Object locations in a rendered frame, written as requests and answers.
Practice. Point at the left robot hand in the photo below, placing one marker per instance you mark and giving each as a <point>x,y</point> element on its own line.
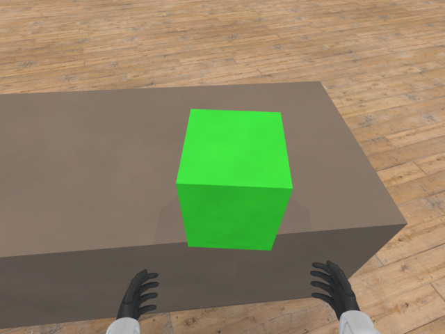
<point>132,299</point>

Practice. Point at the pedestal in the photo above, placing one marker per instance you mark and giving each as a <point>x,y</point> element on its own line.
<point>88,199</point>

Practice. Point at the robot left forearm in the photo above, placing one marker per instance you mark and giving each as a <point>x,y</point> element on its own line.
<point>125,325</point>

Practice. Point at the carton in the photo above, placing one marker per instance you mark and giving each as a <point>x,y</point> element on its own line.
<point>234,180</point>

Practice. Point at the right robot hand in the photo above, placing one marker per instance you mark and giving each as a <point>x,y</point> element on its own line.
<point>342,298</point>

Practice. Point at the robot right forearm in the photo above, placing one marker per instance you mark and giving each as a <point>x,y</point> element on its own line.
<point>356,322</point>

